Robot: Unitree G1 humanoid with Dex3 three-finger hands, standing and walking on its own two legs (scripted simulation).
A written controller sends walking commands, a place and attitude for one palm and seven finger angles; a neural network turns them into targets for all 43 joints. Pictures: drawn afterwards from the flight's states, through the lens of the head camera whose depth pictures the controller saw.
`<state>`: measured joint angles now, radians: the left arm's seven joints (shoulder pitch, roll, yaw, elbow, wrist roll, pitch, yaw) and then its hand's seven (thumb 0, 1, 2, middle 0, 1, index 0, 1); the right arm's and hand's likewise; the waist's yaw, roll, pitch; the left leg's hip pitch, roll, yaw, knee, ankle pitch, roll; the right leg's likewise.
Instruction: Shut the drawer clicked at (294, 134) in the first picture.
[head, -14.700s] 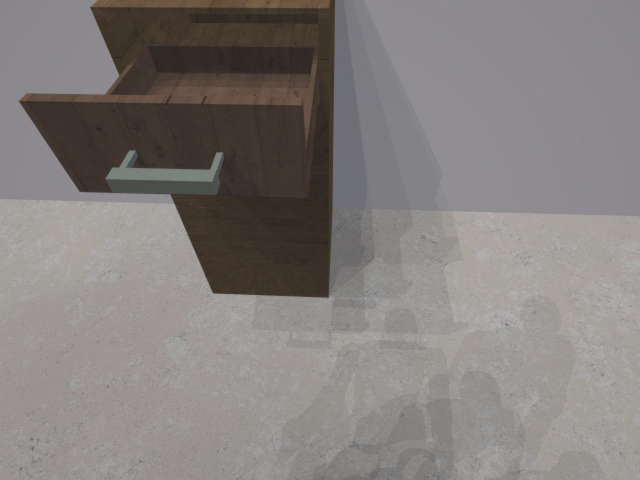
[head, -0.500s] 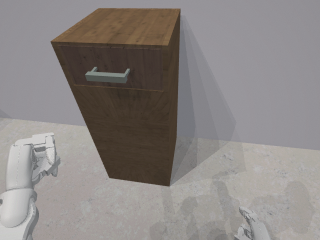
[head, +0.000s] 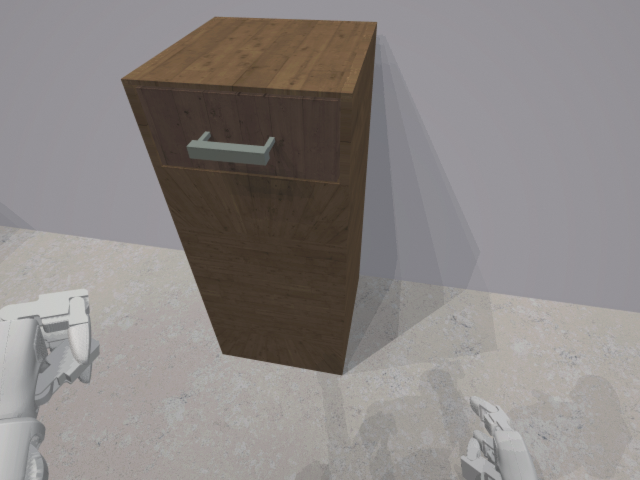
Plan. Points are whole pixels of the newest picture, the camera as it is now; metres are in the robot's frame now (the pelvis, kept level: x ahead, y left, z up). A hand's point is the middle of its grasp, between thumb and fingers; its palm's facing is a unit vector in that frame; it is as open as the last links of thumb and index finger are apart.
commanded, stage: step back with the hand held close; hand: left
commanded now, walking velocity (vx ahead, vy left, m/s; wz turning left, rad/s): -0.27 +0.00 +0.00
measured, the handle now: (233, 145) +0.64 +0.25 +0.11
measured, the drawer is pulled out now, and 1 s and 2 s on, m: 0.00 0.00 0.00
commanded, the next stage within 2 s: stop stepping back and stand still in 1.08 s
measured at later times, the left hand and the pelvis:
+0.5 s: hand (38, 405) +0.12 +0.26 +0.16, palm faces +0.34 -0.81 -0.49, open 3.3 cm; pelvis -0.06 +0.02 -0.01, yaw +0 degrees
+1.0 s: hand out of the picture +0.03 +0.26 +0.18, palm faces +0.40 -0.80 -0.46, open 3.3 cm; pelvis -0.16 +0.02 -0.02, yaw +2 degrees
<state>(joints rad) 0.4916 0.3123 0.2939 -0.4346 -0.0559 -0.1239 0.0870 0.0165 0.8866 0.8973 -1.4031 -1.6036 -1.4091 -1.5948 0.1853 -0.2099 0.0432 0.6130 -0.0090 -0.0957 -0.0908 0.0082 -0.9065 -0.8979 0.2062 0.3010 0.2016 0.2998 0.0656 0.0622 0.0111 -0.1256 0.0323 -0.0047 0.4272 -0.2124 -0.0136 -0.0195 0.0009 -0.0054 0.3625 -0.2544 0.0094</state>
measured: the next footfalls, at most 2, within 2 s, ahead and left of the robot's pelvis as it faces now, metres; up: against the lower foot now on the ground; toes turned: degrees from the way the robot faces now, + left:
right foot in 0.96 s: -0.09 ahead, -0.10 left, +0.00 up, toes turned +4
left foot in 1.16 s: -0.12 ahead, +0.15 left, +0.00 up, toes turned +2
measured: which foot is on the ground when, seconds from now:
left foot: down 0.00-0.98, up 1.00-1.00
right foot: down 0.00-0.82, up 0.84-0.94, down 0.96-1.00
